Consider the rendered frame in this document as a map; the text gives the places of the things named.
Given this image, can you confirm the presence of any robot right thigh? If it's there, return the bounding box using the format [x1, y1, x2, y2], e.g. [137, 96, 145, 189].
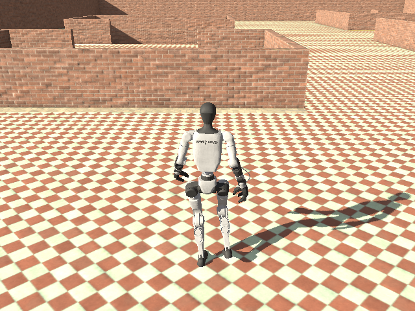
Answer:
[216, 179, 229, 217]

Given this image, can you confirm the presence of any robot torso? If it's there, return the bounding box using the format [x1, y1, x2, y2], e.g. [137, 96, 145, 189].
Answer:
[193, 128, 223, 194]

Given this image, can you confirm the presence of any left robot forearm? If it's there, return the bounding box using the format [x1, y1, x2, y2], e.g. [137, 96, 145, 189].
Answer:
[174, 156, 183, 175]

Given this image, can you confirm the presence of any right robot forearm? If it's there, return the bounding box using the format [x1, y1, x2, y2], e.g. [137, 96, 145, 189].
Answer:
[232, 158, 246, 189]

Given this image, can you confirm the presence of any robot right hand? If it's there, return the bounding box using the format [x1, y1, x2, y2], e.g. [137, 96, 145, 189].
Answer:
[233, 186, 248, 203]

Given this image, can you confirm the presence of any robot left upper arm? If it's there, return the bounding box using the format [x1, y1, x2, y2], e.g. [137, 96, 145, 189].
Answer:
[176, 130, 194, 165]

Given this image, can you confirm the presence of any robot right upper arm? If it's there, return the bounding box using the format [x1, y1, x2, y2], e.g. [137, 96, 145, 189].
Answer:
[221, 131, 238, 168]

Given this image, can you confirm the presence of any robot left hand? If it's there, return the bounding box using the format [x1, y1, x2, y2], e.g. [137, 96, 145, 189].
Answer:
[174, 171, 189, 182]

